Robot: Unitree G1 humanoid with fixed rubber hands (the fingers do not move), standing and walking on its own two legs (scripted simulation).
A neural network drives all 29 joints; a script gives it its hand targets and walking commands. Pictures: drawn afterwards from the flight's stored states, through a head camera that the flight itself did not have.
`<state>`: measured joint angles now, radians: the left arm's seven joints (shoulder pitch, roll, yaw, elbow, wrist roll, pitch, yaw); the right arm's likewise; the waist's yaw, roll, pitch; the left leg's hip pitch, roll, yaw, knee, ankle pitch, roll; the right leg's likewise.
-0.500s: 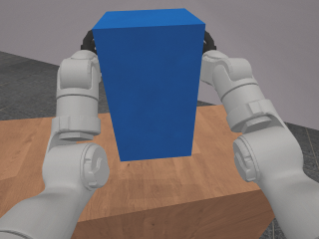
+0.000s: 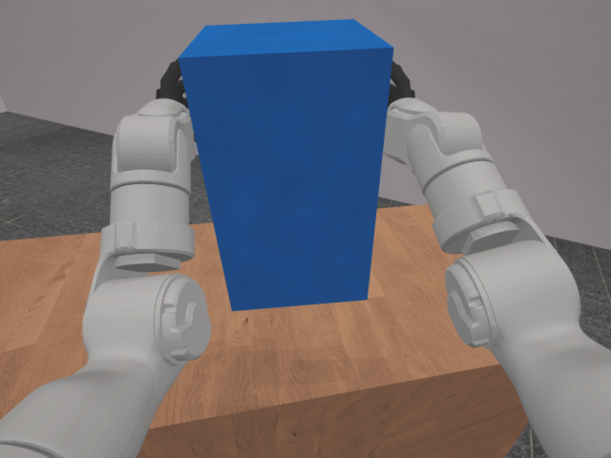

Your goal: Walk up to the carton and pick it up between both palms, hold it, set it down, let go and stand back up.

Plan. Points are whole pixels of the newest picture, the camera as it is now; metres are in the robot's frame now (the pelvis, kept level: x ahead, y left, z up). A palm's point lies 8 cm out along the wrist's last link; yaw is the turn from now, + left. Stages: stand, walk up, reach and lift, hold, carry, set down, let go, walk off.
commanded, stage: hold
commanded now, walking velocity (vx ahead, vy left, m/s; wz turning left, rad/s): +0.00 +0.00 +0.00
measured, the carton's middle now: (290, 170) +0.34 +0.00 +0.29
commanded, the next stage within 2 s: set down in 0.82 s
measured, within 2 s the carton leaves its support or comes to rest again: neither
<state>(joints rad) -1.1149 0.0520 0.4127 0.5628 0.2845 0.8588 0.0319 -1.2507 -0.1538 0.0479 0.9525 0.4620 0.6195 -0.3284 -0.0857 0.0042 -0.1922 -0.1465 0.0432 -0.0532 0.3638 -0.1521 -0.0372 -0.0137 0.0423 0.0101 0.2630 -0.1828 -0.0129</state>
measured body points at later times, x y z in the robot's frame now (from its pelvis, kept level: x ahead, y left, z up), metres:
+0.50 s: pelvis +0.00 +0.00 +0.00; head -0.09 +0.01 +0.44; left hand +0.39 +0.14 +0.34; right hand +0.39 -0.12 +0.34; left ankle +0.03 +0.14 -0.75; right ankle -0.02 -0.11 -0.75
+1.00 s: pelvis +0.00 +0.00 +0.00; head -0.09 +0.02 +0.44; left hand +0.40 +0.14 +0.36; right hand +0.39 -0.12 +0.35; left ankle +0.03 +0.14 -0.75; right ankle -0.02 -0.11 -0.75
